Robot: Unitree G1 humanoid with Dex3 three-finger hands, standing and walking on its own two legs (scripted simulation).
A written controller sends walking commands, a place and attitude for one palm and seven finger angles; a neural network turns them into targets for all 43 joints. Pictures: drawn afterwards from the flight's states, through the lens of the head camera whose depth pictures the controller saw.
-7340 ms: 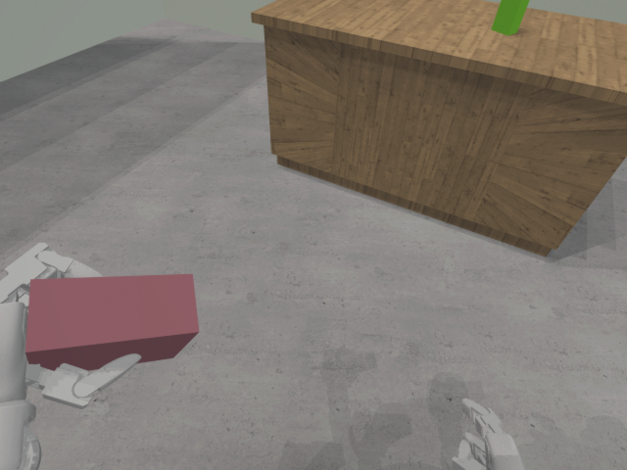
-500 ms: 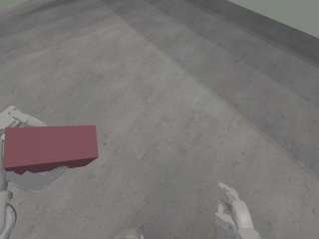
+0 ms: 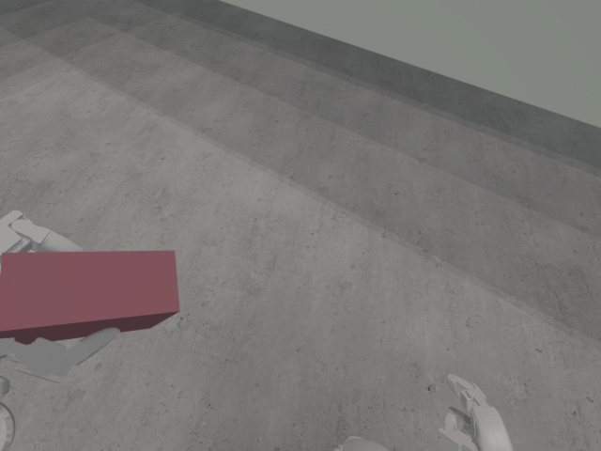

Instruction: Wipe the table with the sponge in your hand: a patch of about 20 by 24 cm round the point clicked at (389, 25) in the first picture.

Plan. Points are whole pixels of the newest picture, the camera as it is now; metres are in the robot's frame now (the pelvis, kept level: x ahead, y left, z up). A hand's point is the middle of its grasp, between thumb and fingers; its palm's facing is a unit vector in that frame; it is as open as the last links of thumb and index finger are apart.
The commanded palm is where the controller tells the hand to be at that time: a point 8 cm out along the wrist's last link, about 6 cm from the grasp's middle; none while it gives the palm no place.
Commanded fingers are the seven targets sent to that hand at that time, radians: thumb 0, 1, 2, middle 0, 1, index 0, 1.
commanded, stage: turn to face it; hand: left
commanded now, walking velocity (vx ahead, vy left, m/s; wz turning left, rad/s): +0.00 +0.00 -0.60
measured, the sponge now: (117, 296) +0.22 +0.21 +0.15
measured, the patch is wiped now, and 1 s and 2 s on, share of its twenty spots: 0.00 0.00 0.00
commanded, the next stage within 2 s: none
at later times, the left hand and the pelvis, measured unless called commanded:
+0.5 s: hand (205, 320) +0.20 +0.11 +0.18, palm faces +0.11 -0.86 -0.49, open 10.2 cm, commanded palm +0.16 +0.17 +0.18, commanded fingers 0.00 0.10 1.30 -1.20 -1.60 -1.20 -1.60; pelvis -0.08 -0.05 +0.00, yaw -18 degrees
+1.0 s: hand (393, 418) +0.14 -0.05 +0.17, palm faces -0.23 -0.79 -0.56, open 10.2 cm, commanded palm +0.12 +0.04 +0.18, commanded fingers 0.00 0.10 1.30 -1.20 -1.60 -1.20 -1.60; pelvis -0.18 -0.09 +0.00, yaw -36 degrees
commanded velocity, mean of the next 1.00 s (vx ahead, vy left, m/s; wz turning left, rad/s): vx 0.00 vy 0.00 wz -0.60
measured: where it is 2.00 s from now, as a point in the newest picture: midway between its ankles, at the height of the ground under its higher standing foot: outside the picture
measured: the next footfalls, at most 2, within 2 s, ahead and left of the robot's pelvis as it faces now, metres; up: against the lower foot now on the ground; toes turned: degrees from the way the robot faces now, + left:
right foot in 0.16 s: +0.03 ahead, -0.15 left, +0.00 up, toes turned -13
left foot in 0.52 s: +0.00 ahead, +0.07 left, +0.00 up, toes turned -14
